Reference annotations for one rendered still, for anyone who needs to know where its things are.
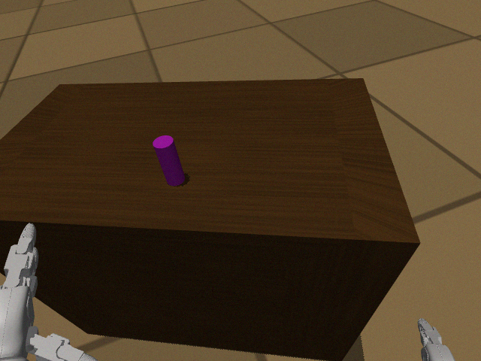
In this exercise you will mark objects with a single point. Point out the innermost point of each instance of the right robot hand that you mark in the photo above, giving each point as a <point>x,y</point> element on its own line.
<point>432,350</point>

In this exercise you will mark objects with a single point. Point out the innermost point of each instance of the can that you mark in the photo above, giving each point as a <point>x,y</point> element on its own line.
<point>169,160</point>

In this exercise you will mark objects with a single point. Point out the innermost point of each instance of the left robot hand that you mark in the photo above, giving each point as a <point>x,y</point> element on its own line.
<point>18,336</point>

